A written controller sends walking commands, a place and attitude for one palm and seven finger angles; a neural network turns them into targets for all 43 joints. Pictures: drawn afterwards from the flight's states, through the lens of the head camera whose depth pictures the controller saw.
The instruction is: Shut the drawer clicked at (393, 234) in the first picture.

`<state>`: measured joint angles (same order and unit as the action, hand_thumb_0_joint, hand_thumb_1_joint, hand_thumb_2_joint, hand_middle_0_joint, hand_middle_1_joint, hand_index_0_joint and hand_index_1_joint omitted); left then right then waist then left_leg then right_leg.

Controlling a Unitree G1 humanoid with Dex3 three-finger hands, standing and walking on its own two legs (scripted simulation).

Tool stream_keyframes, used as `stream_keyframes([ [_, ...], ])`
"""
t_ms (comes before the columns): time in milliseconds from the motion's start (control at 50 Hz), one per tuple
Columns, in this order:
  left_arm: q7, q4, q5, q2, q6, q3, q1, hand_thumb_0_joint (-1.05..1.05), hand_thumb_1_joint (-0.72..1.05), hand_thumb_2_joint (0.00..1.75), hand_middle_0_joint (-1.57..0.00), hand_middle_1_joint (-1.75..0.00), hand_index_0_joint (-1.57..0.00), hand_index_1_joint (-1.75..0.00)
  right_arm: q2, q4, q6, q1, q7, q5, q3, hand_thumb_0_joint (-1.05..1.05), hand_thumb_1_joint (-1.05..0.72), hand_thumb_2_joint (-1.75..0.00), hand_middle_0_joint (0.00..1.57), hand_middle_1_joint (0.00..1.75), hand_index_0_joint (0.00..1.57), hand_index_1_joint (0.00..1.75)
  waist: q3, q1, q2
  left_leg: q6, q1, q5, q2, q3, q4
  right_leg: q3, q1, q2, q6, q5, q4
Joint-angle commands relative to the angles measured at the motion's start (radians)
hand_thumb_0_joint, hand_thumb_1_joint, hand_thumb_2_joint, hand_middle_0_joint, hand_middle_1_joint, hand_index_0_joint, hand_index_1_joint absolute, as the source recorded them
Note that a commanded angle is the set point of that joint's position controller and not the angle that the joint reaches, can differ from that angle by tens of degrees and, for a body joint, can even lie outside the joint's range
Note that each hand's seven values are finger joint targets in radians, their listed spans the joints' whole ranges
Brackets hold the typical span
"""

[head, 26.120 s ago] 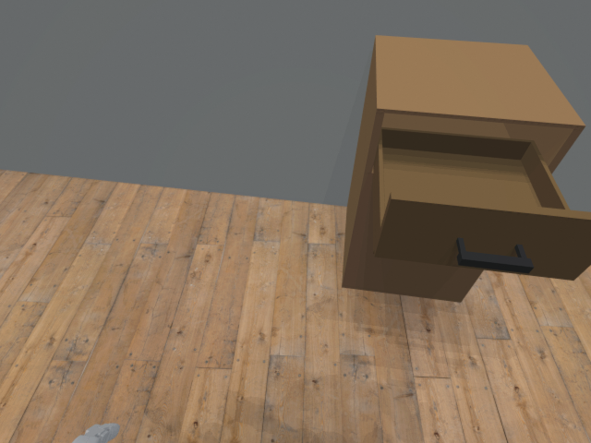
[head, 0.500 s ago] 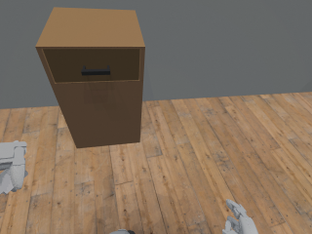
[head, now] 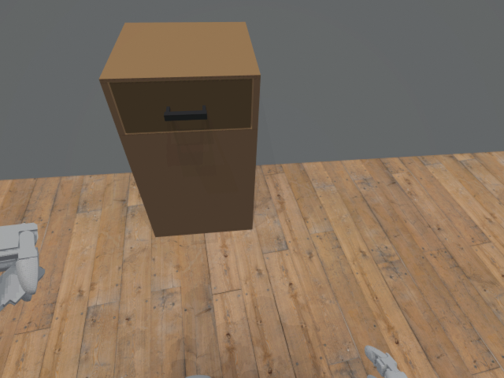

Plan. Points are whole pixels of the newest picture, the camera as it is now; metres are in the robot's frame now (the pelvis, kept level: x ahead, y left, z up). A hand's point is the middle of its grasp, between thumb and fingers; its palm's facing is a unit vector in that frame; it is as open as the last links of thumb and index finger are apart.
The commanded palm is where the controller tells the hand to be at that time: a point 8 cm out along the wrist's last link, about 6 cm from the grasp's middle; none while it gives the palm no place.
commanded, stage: stop stepping back and stand still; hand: left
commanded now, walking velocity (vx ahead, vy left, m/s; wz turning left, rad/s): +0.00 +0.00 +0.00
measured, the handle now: (186, 112) +0.86 +0.25 -0.06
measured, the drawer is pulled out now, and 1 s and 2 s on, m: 0.00 0.00 0.00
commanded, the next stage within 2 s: let the arm hang, fingers relaxed in 0.66 s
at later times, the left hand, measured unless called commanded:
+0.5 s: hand (61, 241) +0.23 +0.25 +0.17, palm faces +0.34 -0.80 -0.50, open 3.2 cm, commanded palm +0.17 +0.28 +0.19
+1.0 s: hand out of the picture +0.13 +0.22 -0.13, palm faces +0.01 -0.96 -0.26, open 3.0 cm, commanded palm none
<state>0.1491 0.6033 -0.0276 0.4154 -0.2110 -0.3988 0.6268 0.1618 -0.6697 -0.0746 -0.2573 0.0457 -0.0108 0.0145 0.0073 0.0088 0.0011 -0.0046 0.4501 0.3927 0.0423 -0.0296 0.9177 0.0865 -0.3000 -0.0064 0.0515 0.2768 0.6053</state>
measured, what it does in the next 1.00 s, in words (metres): stands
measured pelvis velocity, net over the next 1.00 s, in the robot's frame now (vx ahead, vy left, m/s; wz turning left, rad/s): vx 0.03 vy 0.02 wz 0.03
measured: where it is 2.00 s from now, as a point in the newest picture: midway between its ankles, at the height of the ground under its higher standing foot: outside the picture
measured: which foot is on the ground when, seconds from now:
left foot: down 0.00-1.00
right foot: down 0.00-1.00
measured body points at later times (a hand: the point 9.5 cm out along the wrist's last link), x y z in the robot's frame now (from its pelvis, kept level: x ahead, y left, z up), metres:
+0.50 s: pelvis +0.04 +0.00 +0.01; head +0.07 +0.00 +0.46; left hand +0.21 +0.29 +0.19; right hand +0.22 -0.23 -0.07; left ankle +0.04 +0.12 -0.73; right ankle +0.02 -0.09 -0.73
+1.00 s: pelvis +0.03 +0.02 +0.01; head +0.05 +0.02 +0.46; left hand +0.13 +0.27 -0.11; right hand +0.15 -0.23 -0.12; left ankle +0.04 +0.12 -0.73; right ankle +0.02 -0.09 -0.73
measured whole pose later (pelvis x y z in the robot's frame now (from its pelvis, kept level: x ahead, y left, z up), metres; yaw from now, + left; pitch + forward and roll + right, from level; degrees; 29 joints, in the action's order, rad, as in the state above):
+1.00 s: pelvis +0.03 +0.02 +0.01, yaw +2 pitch +0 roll +0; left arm 0.01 -0.72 0.03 0.22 0.06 -0.01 0.25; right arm 0.26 -0.85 0.01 -0.17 0.00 -0.02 -0.01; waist 0.03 0.02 -0.01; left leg -0.03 0.28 0.28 0.00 -0.06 0.56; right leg 0.06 -0.25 0.03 0.00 0.32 0.57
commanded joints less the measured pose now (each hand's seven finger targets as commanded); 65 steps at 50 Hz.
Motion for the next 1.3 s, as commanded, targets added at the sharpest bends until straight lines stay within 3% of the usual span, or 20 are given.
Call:
stream_keyframes([
  [0,0.025,0.178,-0.001,0.111,-0.047,-0.067,-0.077,0.0,0.9,0.9,-1.4,-1.6,-1.4,-1.6,0.128,0.162,-0.069,0.123,0.034,0.002,-0.044,0.0,-0.9,-0.9,0.2,0.3,0.2,0.3,0.007,0.03,0.102,-0.026,-0.236,-0.056,0.014,-0.028,-0.31,-0.222,-0.188,0.219,0.079,0.336,-0.296],
  [20,0.028,0.208,-0.001,0.115,-0.058,-0.066,-0.092,0.0,0.9,0.9,-1.4,-1.6,-1.4,-1.6,0.133,0.161,-0.081,0.121,0.041,-0.002,-0.041,0.0,-0.9,-0.9,0.2,0.3,0.2,0.3,-0.001,0.029,0.015,-0.031,-0.276,-0.062,0.011,-0.02,-0.425,-0.17,-0.159,0.177,0.05,0.294,-0.223],
  [60,0.03,0.263,0.002,0.119,-0.073,-0.071,-0.095,0.0,0.9,0.9,-1.4,-1.6,-1.4,-1.6,0.166,0.191,-0.098,0.13,0.048,-0.001,-0.051,0.0,-0.9,-0.9,0.2,0.3,0.2,0.3,-0.005,0.007,-0.21,-0.106,-0.264,-0.043,0.196,0.275,-0.624,-0.076,-0.128,0.046,-0.035,0.12,0.022],
  [80,0.026,0.248,0.005,0.126,-0.078,-0.087,-0.088,0.0,0.9,0.9,-1.4,-1.6,-1.4,-1.6,0.16,0.185,-0.102,0.128,0.041,0.002,-0.048,0.0,-0.9,-0.9,0.2,0.3,0.2,0.3,-0.029,-0.001,-0.234,-0.119,-0.186,0.005,0.239,0.334,-0.675,-0.056,-0.06,0.018,-0.057,0.147,0.083],
  [120,0.023,0.238,0.018,0.134,-0.076,-0.1,-0.097,0.0,0.9,0.9,-1.4,-1.6,-1.4,-1.6,0.134,0.174,-0.114,0.123,0.036,-0.003,-0.041,0.0,-0.9,-0.9,0.2,0.3,0.2,0.3,0.007,0.004,-0.224,-0.117,-0.14,-0.104,0.225,0.288,-0.676,-0.055,-0.005,0.03,-0.055,0.118,0.079],
  [180,0.022,0.223,0.013,0.123,-0.076,-0.099,-0.013,0.0,0.9,0.9,-1.4,-1.6,-1.4,-1.6,0.142,0.181,-0.116,0.116,0.023,0.01,-0.047,0.0,-0.9,-0.9,0.2,0.3,0.2,0.3,-0.064,-0.001,-0.111,-0.065,-0.167,-0.349,0.13,0.124,-0.505,-0.069,0.146,0.039,-0.052,-0.122,-0.144],
  [240,0.019,0.182,-0.011,0.106,-0.069,-0.095,0.051,0.0,0.9,0.9,-1.4,-1.6,-1.4,-1.6,0.146,0.192,-0.095,0.109,0.009,0.019,-0.062,0.0,-0.9,-0.9,0.2,0.3,0.2,0.3,-0.109,0.013,0.025,-0.014,-0.168,-0.256,0.034,0.031,-0.389,-0.234,0.161,0.131,-0.003,-0.243,-0.216],
  [300,0.027,0.158,-0.019,0.12,-0.059,-0.103,0.062,0.0,0.9,0.9,-1.4,-1.6,-1.4,-1.6,0.134,0.195,-0.068,0.118,0.013,0.02,-0.053,0.0,-0.9,-0.9,0.2,0.3,0.2,0.3,-0.108,0.019,0.048,-0.007,-0.187,-0.257,0.016,0.017,-0.385,-0.248,0.152,0.176,0.013,-0.325,-0.235],
  [400,0.028,0.161,-0.017,0.128,-0.058,-0.105,0.056,0.0,0.9,0.9,-1.4,-1.6,-1.4,-1.6,0.143,0.215,-0.051,0.142,0.034,0.018,-0.051,0.0,-0.9,-0.9,0.2,0.3,0.2,0.3,-0.122,0.005,-0.042,-0.027,-0.278,-0.493,0.071,0.055,-0.48,-0.127,0.162,0.084,-0.04,-0.389,-0.156],
  [480,0.026,0.181,-0.015,0.126,-0.058,-0.09,0.039,0.0,0.9,0.9,-1.4,-1.6,-1.4,-1.6,0.146,0.225,-0.049,0.146,0.038,0.021,-0.055,0.0,-0.9,-0.9,0.2,0.3,0.2,0.3,-0.134,0.005,-0.044,-0.023,-0.288,-0.541,0.063,0.042,-0.465,-0.126,0.185,0.085,-0.041,-0.455,-0.16],
  [720,0.026,0.159,-0.02,0.119,-0.051,-0.085,0.056,0.0,0.9,0.9,-1.4,-1.6,-1.4,-1.6,0.15,0.233,-0.035,0.149,0.04,0.018,-0.054,0.0,-0.9,-0.9,0.2,0.3,0.2,0.3,-0.107,0.002,-0.053,-0.021,-0.26,-0.423,0.051,0.049,-0.502,-0.128,0.171,0.079,-0.042,-0.329,-0.216],
  [740,-0.127,-0.671,0.079,0.014,0.097,0.303,-0.127,0.0,0.9,0.9,-1.4,-1.6,-1.4,-1.6,0.348,0.002,-0.085,0.193,-0.062,0.024,-0.11,0.0,-0.9,-0.9,0.2,0.3,0.2,0.3,-0.031,0.033,-0.056,-0.031,-0.183,-0.518,0.072,0.063,-0.34,-0.073,0.028,0.153,-0.024,-0.434,-0.054],
  [760,-0.147,-0.699,0.069,-0.025,0.167,0.29,-0.117,0.0,0.9,0.9,-1.36,-1.56,-1.36,-1.56,0.278,0.001,-0.038,0.103,-0.061,0.023,-0.116,0.0,-0.9,-0.9,0.2,0.3,0.2,0.3,-0.118,0.018,-0.019,-0.022,-0.234,-0.532,0.069,0.054,-0.353,-0.136,0.036,0.139,-0.022,-0.396,-0.087],
  [780,-0.148,-0.737,0.064,-0.054,0.181,0.293,-0.147,0.0,0.9,0.9,-1.32,-1.51,-1.32,-1.51,0.241,0.004,-0.01,0.067,-0.06,0.017,-0.094,0.0,-0.9,-0.9,0.2,0.3,0.2,0.3,-0.128,0.01,0.039,-0.036,-0.203,-0.418,0.077,0.08,-0.357,-0.112,0.034,0.136,-0.018,-0.286,-0.092],
  [840,-0.148,-0.909,0.064,-0.032,0.189,0.312,-0.267,0.0,0.9,0.9,-1.2,-1.38,-1.2,-1.38,0.239,-0.003,0.026,0.075,-0.053,-0.005,-0.071,0.0,-0.9,-0.9,0.2,0.3,0.2,0.3,-0.097,0.002,0.218,-0.053,-0.167,-0.335,0.051,0.101,-0.36,-0.136,0.05,0.145,0.0,-0.272,-0.123],
  [860,-0.146,-0.976,0.065,-0.022,0.192,0.316,-0.303,0.0,0.9,0.9,-1.16,-1.34,-1.16,-1.34,0.237,-0.016,0.035,0.077,-0.052,-0.008,-0.071,0.0,-0.9,-0.9,0.2,0.3,0.2,0.3,-0.09,0.004,0.224,-0.047,-0.174,-0.35,0.039,0.091,-0.364,-0.144,0.06,0.155,0.012,-0.305,-0.122],
  [940,-0.133,-1.243,0.048,-0.042,0.213,0.35,-0.37,0.0,0.9,0.9,-1.0,-1.17,-1.0,-1.17,0.203,-0.114,0.061,0.089,-0.044,-0.015,-0.044,0.0,-0.9,-0.9,0.2,0.3,0.2,0.3,-0.049,-0.007,-0.023,-0.044,-0.207,-0.412,0.06,0.109,-0.483,-0.126,0.097,0.113,-0.015,-0.189,-0.141],
  [1040,-0.13,-1.491,0.036,-0.075,0.213,0.369,-0.339,0.0,0.9,0.9,-0.8,-0.95,-0.8,-0.95,0.159,-0.24,0.071,0.049,-0.031,-0.01,-0.029,0.0,-0.9,-0.9,0.2,0.3,0.2,0.3,-0.02,-0.016,-0.164,-0.038,-0.209,-0.235,0.06,0.11,-0.572,-0.132,0.138,0.1,-0.014,-0.057,-0.237],
  [1140,-0.131,-1.617,0.036,-0.095,0.209,0.378,-0.321,0.0,0.9,0.9,-0.6,-0.73,-0.6,-0.73,0.135,-0.327,0.074,-0.028,-0.022,-0.005,-0.034,0.0,-0.9,-0.9,0.2,0.3,0.2,0.3,0.005,-0.007,-0.094,-0.041,-0.228,-0.164,0.061,0.113,-0.602,-0.114,0.123,0.101,-0.008,-0.039,-0.279],
  [1280,-0.121,-1.708,0.035,-0.123,0.204,0.386,-0.281,0.0,0.9,0.9,-0.32,-0.43,-0.32,-0.43,0.103,-0.406,0.068,-0.108,-0.014,0.002,-0.033,0.0,-0.9,-0.9,0.2,0.3,0.2,0.3,0.021,-0.004,-0.01,-0.047,-0.268,-0.251,0.067,0.101,-0.6,-0.097,0.115,0.107,-0.012,-0.067,-0.278],
])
